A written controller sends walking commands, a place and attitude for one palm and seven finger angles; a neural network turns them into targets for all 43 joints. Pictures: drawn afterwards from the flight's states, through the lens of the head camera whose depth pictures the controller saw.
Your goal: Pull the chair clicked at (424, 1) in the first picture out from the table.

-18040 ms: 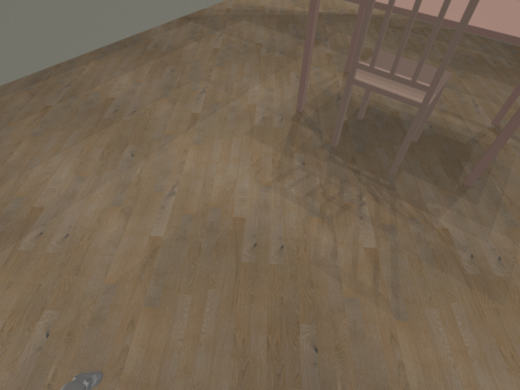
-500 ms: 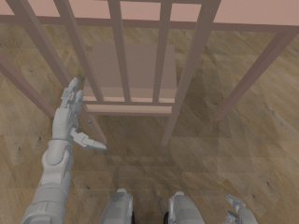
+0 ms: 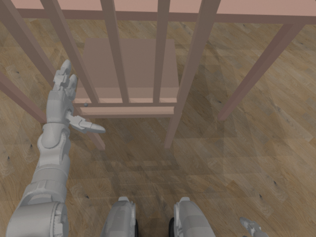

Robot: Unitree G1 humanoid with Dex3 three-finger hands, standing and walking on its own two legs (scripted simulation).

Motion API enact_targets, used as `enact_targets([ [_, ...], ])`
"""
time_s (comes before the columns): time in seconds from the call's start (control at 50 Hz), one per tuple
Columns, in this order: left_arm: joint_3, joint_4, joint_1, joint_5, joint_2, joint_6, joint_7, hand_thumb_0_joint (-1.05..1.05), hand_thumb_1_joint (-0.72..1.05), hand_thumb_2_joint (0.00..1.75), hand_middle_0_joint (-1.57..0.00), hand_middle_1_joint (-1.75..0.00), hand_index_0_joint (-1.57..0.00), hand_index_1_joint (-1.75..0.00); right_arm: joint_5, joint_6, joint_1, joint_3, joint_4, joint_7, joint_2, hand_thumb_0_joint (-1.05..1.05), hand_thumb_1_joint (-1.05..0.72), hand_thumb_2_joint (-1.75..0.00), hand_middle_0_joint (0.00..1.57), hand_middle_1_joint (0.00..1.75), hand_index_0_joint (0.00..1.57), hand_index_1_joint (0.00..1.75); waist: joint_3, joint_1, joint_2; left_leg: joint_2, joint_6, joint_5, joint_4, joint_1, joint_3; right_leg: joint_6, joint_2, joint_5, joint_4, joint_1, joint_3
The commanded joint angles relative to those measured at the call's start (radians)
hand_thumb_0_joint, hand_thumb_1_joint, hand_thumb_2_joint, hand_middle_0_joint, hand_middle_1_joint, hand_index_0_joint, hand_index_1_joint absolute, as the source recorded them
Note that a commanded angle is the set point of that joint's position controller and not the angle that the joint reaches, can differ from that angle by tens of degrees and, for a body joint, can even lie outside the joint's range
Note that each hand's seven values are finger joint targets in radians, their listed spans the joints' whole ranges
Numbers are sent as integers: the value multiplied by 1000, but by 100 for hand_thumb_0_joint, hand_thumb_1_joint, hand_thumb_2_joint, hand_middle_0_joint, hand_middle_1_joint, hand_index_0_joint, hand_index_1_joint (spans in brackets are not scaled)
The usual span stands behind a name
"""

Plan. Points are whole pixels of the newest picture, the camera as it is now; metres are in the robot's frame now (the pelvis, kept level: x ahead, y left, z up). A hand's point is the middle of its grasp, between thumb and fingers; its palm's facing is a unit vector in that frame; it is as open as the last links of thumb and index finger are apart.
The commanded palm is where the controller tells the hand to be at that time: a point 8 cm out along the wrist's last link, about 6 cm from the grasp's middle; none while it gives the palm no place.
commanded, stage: push the fingers through the gap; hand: left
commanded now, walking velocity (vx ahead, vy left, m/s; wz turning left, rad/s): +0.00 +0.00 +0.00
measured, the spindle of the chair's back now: (118, 62) +0.53 +0.10 +0.07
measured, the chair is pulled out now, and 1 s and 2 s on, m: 0.00 0.00 0.00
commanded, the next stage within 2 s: hook a spindle and tug to test in 1.02 s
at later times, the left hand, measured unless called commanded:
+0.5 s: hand (88, 87) +0.49 +0.18 +0.02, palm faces +0.03 -1.00 -0.04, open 16.9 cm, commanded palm +0.46 +0.22 +0.02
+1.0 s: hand (88, 84) +0.50 +0.18 +0.02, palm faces +0.04 -1.00 -0.04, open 16.9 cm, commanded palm +0.47 +0.22 +0.02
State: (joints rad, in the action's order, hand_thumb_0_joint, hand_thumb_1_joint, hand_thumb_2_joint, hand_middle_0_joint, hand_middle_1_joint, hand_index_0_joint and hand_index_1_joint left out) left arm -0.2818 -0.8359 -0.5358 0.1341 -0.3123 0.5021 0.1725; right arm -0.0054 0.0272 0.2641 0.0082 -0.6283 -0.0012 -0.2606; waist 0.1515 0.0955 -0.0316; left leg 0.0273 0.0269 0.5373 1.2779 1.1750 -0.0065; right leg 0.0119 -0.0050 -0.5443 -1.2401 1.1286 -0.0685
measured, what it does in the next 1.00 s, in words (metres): stands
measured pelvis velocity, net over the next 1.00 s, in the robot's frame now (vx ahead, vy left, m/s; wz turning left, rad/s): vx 0.00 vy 0.01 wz -0.02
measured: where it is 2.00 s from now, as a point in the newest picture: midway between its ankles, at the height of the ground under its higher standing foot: outside the picture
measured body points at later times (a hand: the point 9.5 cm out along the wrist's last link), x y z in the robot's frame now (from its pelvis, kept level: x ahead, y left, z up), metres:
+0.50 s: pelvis +0.00 +0.00 +0.00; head +0.16 +0.02 +0.42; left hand +0.48 +0.23 +0.03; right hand +0.05 -0.26 -0.12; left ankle +0.03 +0.10 -0.62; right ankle +0.02 -0.12 -0.62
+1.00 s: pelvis +0.00 +0.01 +0.00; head +0.17 +0.03 +0.42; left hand +0.49 +0.23 +0.02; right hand +0.04 -0.26 -0.12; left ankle +0.03 +0.10 -0.62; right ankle +0.02 -0.12 -0.62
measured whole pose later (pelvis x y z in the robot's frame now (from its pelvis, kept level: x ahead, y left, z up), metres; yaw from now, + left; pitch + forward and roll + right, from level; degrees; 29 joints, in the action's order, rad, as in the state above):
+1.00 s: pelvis +0.00 +0.01 +0.00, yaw -1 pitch +28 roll -4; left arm -0.38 -1.04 -0.76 0.08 -0.40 0.52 0.16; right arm -0.03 -0.08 0.30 0.02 -0.62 0.03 -0.25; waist 0.14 0.15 -0.04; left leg 0.04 0.04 0.55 1.30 1.24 -0.01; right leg 0.00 0.01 -0.54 -1.23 1.18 -0.07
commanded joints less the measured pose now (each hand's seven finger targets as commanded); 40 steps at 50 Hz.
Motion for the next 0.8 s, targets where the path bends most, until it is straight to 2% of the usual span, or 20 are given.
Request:
enact_targets([
  [0.0, -52, 178, -356, 4, -200, 76, 7, 0, -50, 30, -6, -8, -6, -8, -7, 18, 104, -60, 73, -5, -159, 0, -90, -90, 20, 30, 20, 30, 478, 19, -55, -14, -10, -345, -138, -372, 62, 19, 24, 289, 149, -191, 39],
  [0.04, -25, 176, -398, 4, -168, 79, 4, 0, -50, 30, -6, -8, -6, -8, -7, 14, 113, -63, 67, -3, -159, 0, -90, -90, 20, 30, 20, 30, 493, 36, -61, -11, -8, -365, -132, -398, 65, 18, 25, 298, 147, -169, 35],
  [0.1, -49, 123, -408, -4, -189, 74, -7, 0, -50, 30, -6, -8, -6, -8, -12, 1, 122, -63, 59, 0, -163, 0, -90, -90, 20, 30, 20, 30, 483, 41, -37, -13, -5, -356, -127, -367, 61, 13, 27, 298, 152, -175, 37],
  [0.14, -82, 91, -457, -16, -242, 77, -11, 0, -50, 30, -6, -8, -6, -8, -14, -7, 134, -60, 52, -1, -169, 0, -90, -90, 20, 30, 20, 30, 467, 46, -44, -12, -4, -337, -123, -347, 64, 15, 28, 281, 145, -162, 38],
  [0.16, -77, 86, -480, -19, -236, 81, -11, 0, -50, 30, -6, -8, -6, -8, -16, -10, 132, -57, 52, 0, -166, 0, -90, -90, 20, 30, 20, 30, 478, 47, -50, -13, -3, -333, -122, -349, 63, 13, 28, 277, 148, -164, 41],
  [0.18, -99, 81, -477, -24, -263, 86, -13, 0, -50, 30, -6, -8, -6, -8, -17, -14, 135, -58, 55, 1, -168, 0, -90, -90, 20, 30, 20, 30, 482, 38, -68, -12, -6, -337, -124, -356, 64, 16, 28, 274, 145, -163, 40],
  [0.26, -58, 84, -517, -27, -213, 97, -12, 0, -50, 30, -6, -8, -6, -8, -21, -25, 147, -61, 53, 10, -165, 0, -90, -90, 20, 30, 20, 30, 520, 52, -111, -3, -13, -411, -122, -439, 80, 19, 32, 301, 134, -115, 26],
  [0.32, -97, -3, -519, -33, -258, 78, -15, 0, -50, 30, -6, -8, -6, -8, -23, -41, 157, -56, 47, 11, -170, 0, -90, -90, 20, 30, 20, 30, 466, 58, -47, -10, -3, -357, -116, -336, 66, 13, 33, 296, 144, -158, 37],
  [0.36, -118, 10, -549, -37, -285, 85, -12, 0, -50, 30, -6, -8, -6, -8, -26, -47, 162, -55, 53, 10, -170, 0, -90, -90, 20, 30, 20, 30, 508, 54, -86, -10, -2, -379, -110, -353, 65, 15, 32, 313, 133, -157, 40],
  [0.4, -137, 33, -545, -40, -317, 92, -8, 0, -50, 30, -6, -8, -6, -8, -28, -54, 165, -54, 61, 12, -168, 0, -90, -90, 20, 30, 20, 30, 533, 44, -83, -9, -3, -411, -110, -364, 65, 16, 34, 346, 130, -190, 44],
  [0.42, -105, 47, -552, -38, -275, 94, -3, 0, -50, 30, -6, -8, -6, -8, -28, -55, 163, -53, 63, 15, -161, 0, -90, -90, 20, 30, 20, 30, 546, 51, -101, -8, -4, -430, -110, -386, 65, 15, 34, 358, 131, -182, 42],
  [0.46, -89, 46, -553, -37, -256, 98, 1, 0, -50, 30, -6, -8, -6, -8, -28, -59, 170, -57, 58, 18, -163, 0, -90, -90, 20, 30, 20, 30, 554, 55, -114, 0, -11, -461, -114, -436, 80, 18, 36, 348, 129, -144, 30],
  [0.54, -80, -36, -597, -37, -244, 75, -2, 0, -50, 30, -6, -8, -6, -8, -28, -70, 184, -54, 41, 17, -167, 0, -90, -90, 20, 30, 20, 30, 473, 87, -64, -4, 0, -393, -107, -361, 74, 13, 39, 317, 141, -126, 32],
  [0.58, -118, -25, -634, -45, -303, 81, -8, 0, -50, 30, -6, -8, -6, -8, -31, -74, 185, -54, 39, 15, -176, 0, -90, -90, 20, 30, 20, 30, 491, 79, -99, -3, -2, -379, -104, -367, 77, 15, 36, 293, 139, -110, 34],
  [0.64, -100, -3, -658, -47, -284, 95, -9, 0, -50, 30, -6, -8, -6, -8, -36, -75, 187, -53, 45, 17, -170, 0, -90, -90, 20, 30, 20, 30, 539, 83, -113, -3, -4, -418, -100, -411, 82, 17, 39, 313, 133, -112, 32],
  [0.68, -132, -6, -606, -45, -314, 96, -5, 0, -50, 30, -6, -8, -6, -8, -36, -79, 189, -53, 49, 20, -170, 0, -90, -90, 20, 30, 20, 30, 558, 63, -118, -4, -6, -448, -100, -410, 76, 17, 39, 347, 131, -148, 34],
  [0.7, -151, -8, -580, -48, -339, 95, -4, 0, -50, 30, -6, -8, -6, -8, -35, -85, 188, -52, 54, 21, -171, 0, -90, -90, 20, 30, 20, 30, 559, 50, -117, -3, -8, -459, -103, -404, 77, 19, 38, 357, 127, -162, 34],
  [0.74, -91, -33, -574, -49, -259, 81, 1, 0, -50, 30, -6, -8, -6, -8, -31, -90, 187, -52, 58, 25, -163, 0, -90, -90, 20, 30, 20, 30, 528, 75, -96, -2, -4, -438, -108, -401, 78, 16, 40, 339, 134, -135, 28],
  [0.76, -90, -27, -597, -46, -261, 78, 0, 0, -50, 30, -6, -8, -6, -8, -31, -92, 185, -51, 55, 26, -166, 0, -90, -90, 20, 30, 20, 30, 509, 79, -100, 0, -3, -415, -108, -389, 77, 14, 39, 323, 139, -125, 28],
  [0.78, -127, -38, -576, -46, -305, 74, -5, 0, -50, 30, -6, -8, -6, -8, -30, -96, 189, -54, 54, 24, -173, 0, -90, -90, 20, 30, 20, 30, 505, 66, -86, -1, -4, -405, -110, -378, 77, 16, 40, 317, 140, -134, 31],
])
